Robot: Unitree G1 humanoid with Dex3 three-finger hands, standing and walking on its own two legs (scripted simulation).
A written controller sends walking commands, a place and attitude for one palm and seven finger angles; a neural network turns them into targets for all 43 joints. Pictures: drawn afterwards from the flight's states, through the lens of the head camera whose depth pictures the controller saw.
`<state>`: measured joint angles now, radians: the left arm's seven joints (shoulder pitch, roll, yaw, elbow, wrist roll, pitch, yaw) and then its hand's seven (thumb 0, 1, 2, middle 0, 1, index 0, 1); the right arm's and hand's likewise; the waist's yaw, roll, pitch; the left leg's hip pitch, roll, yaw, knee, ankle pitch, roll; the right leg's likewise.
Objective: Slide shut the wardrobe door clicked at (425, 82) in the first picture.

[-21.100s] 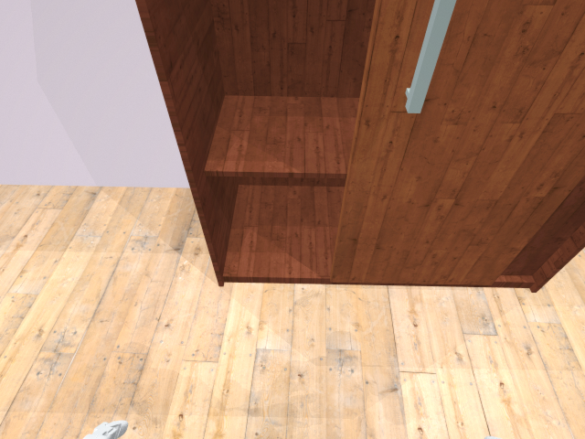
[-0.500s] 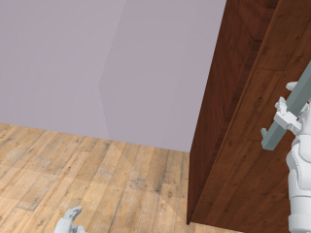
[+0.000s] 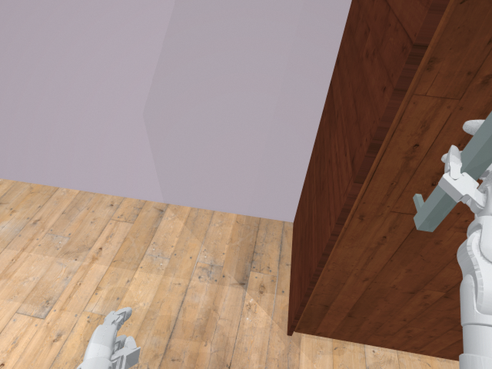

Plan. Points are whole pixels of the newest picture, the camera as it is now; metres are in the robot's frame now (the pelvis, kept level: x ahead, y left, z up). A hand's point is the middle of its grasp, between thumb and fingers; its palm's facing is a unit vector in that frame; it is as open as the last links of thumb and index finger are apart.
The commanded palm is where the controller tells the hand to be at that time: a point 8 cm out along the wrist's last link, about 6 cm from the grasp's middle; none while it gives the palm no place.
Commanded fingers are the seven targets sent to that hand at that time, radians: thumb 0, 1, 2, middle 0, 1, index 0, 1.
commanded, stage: stop walking and hold the door there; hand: right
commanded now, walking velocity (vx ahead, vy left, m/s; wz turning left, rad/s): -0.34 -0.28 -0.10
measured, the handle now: (470, 145) +0.38 -0.29 +0.23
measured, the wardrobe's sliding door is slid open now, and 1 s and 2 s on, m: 0.00 0.00 0.00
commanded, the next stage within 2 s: loosen the grip on the handle in 1.34 s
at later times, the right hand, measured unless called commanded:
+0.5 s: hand (455, 176) +0.34 -0.26 +0.21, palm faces +0.28 +0.95 -0.13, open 6.3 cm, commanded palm +0.30 -0.30 +0.20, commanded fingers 0.00 -0.90 -0.90 0.45 1.40 0.45 1.40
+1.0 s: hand (455, 176) +0.34 -0.26 +0.21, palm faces +0.24 +0.97 -0.08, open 6.3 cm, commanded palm +0.30 -0.29 +0.20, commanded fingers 0.00 -0.90 -0.90 0.45 1.40 0.45 1.40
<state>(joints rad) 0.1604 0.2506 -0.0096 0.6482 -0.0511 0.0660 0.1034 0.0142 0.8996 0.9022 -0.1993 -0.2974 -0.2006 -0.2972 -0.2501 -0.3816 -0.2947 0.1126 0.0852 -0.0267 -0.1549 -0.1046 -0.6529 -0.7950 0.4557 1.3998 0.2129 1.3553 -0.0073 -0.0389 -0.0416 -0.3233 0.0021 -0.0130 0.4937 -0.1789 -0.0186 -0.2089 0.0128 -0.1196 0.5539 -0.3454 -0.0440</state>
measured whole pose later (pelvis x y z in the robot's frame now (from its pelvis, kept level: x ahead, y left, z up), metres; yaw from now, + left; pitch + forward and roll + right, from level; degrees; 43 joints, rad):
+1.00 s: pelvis -0.04 -0.08 +0.01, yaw +4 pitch +0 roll +1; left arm 0.15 0.23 -0.03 0.69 -0.03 0.01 0.09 0.01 0.90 0.90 -0.20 -0.30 -0.20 -0.30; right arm -0.36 -0.27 -0.16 0.20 0.09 -0.02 -0.17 -0.02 -0.72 -0.76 0.45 1.40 0.23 1.39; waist -0.03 -0.03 -0.05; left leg -0.22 -0.01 0.03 0.45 -0.23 0.00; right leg -0.22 -0.02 -0.15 0.48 -0.27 -0.05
